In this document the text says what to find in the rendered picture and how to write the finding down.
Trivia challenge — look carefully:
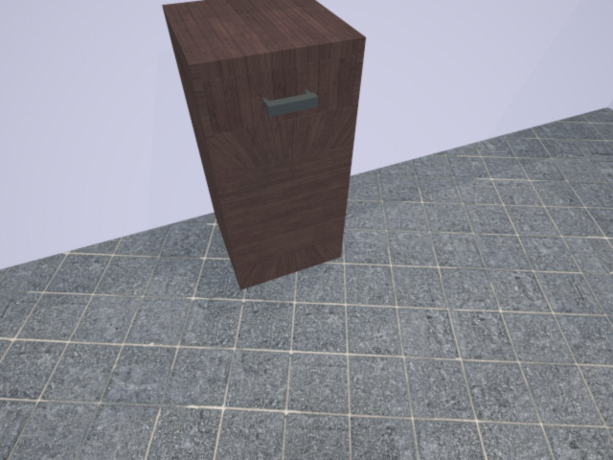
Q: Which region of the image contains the drawer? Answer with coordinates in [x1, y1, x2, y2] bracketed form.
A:
[202, 55, 355, 134]

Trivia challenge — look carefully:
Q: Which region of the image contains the handle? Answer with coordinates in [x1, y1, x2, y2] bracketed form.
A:
[262, 90, 318, 117]

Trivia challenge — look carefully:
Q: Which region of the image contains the cabinet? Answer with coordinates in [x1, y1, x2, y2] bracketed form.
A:
[162, 0, 366, 290]

